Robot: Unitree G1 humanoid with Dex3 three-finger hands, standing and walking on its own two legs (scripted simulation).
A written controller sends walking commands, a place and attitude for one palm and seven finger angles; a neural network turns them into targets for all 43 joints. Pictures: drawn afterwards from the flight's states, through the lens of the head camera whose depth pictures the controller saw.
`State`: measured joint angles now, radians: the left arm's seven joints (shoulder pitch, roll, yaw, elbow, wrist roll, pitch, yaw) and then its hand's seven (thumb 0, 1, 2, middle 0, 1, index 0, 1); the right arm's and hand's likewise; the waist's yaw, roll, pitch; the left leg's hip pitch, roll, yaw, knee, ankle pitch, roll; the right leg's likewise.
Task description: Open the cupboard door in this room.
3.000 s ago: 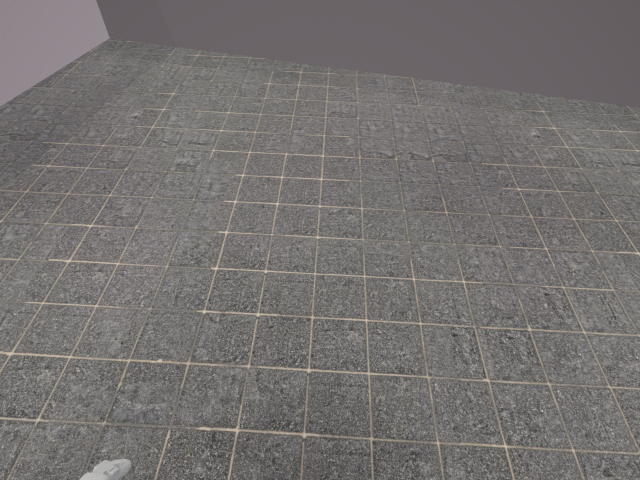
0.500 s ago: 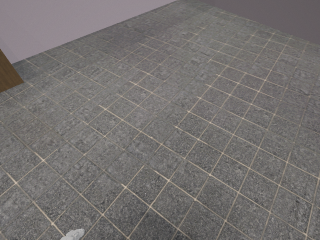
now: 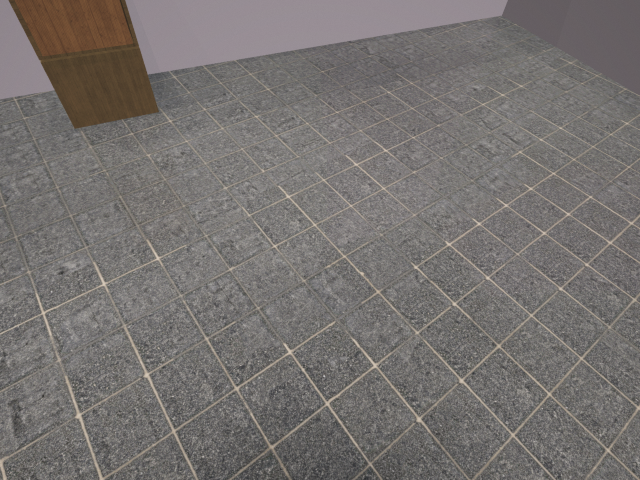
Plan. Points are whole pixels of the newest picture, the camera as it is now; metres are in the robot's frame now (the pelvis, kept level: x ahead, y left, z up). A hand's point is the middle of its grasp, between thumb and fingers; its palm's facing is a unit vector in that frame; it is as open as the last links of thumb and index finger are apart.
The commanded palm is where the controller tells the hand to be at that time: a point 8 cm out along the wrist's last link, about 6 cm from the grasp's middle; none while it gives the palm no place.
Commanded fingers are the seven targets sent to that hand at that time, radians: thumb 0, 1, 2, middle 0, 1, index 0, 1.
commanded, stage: turn or walk to find it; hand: left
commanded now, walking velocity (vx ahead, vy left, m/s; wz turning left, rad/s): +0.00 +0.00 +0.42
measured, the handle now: out of the picture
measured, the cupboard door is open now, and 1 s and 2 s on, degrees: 0 0 0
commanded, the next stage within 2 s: stand and wait in 1.22 s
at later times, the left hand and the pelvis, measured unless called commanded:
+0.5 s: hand out of the picture +0.04 +0.22 -0.14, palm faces +0.17 -0.95 -0.25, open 7.4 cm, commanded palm none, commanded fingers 0.00 0.90 0.90 -0.20 -0.30 -0.20 -0.30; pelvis -0.03 +0.01 +0.01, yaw +9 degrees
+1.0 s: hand out of the picture -0.11 +0.19 -0.16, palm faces +0.43 -0.87 -0.23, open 7.3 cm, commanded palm none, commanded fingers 0.00 0.90 0.90 -0.20 -0.30 -0.20 -0.30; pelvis -0.06 +0.00 +0.01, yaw +24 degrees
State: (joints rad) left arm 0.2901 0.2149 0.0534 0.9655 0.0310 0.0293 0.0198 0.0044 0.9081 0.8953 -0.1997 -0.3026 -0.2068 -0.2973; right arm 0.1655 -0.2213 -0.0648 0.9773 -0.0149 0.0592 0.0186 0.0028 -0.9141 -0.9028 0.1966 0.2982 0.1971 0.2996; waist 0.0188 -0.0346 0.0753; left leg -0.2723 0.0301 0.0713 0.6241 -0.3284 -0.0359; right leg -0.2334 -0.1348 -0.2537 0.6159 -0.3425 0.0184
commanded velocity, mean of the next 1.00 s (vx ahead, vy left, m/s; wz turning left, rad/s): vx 0.00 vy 0.00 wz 0.42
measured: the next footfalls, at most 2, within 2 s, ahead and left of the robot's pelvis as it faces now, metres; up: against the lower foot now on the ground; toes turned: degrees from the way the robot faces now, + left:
right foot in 0.56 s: +0.01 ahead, -0.11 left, +0.00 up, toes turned +9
left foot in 1.04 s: -0.12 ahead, +0.14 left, +0.00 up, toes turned +31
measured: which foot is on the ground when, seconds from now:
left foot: down 0.00-0.58, up 0.60-1.00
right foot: down 0.00-0.00, up 0.02-0.54, down 0.56-1.00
